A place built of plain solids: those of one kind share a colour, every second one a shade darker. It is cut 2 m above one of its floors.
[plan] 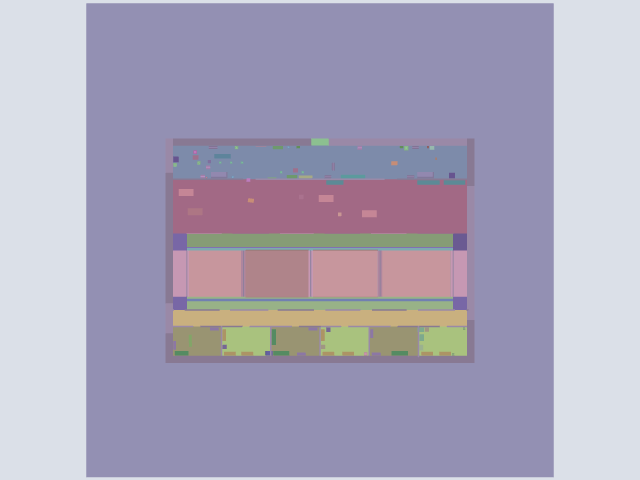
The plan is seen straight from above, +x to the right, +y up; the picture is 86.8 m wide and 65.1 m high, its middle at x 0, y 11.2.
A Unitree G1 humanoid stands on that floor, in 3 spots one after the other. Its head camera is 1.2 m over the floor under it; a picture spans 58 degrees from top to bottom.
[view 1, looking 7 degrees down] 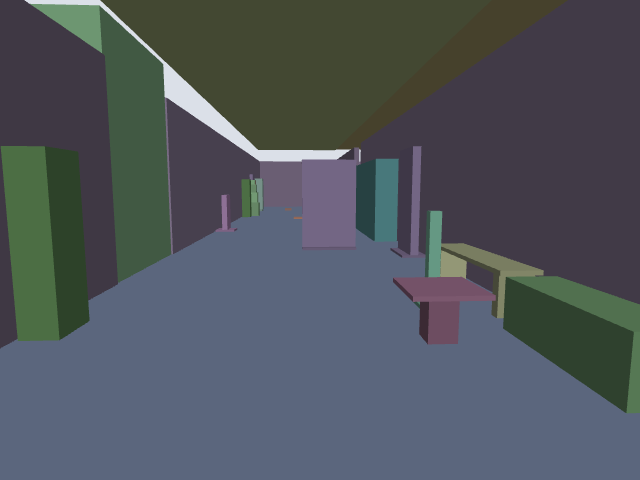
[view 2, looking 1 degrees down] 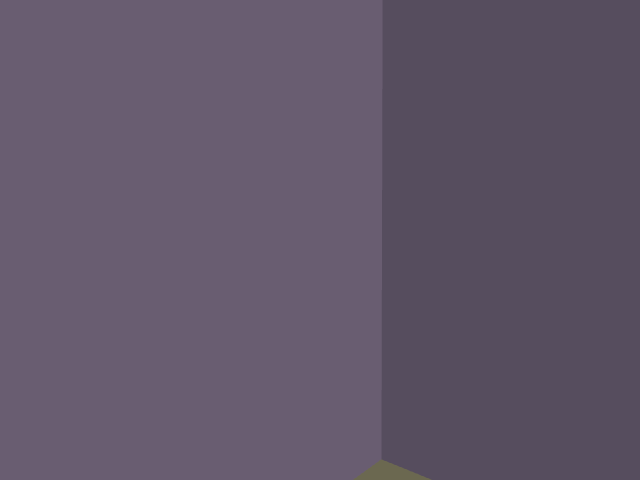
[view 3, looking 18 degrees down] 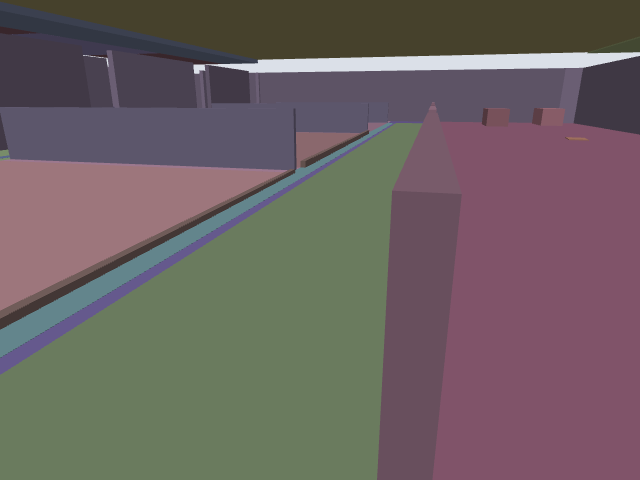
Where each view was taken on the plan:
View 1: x -6.59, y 21.75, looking -3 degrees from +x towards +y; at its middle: standee_lobby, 8.39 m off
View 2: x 12.03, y -2.56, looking -49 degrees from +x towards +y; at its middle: wall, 1.90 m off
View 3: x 6.17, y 12.08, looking -166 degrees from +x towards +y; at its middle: floor_walkway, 3.88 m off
